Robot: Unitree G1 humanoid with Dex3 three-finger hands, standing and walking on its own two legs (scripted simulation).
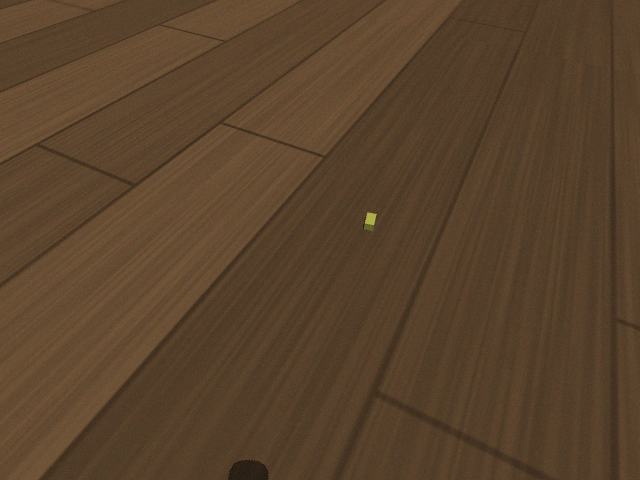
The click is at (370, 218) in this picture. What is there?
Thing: small brick
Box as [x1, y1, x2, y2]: [364, 212, 376, 230]
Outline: 367,212 364,228 372,230 376,214
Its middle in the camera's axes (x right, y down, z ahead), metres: +0.22 -0.10 +1.78
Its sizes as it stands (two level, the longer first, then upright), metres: 0.076 0.043 0.037
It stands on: the floor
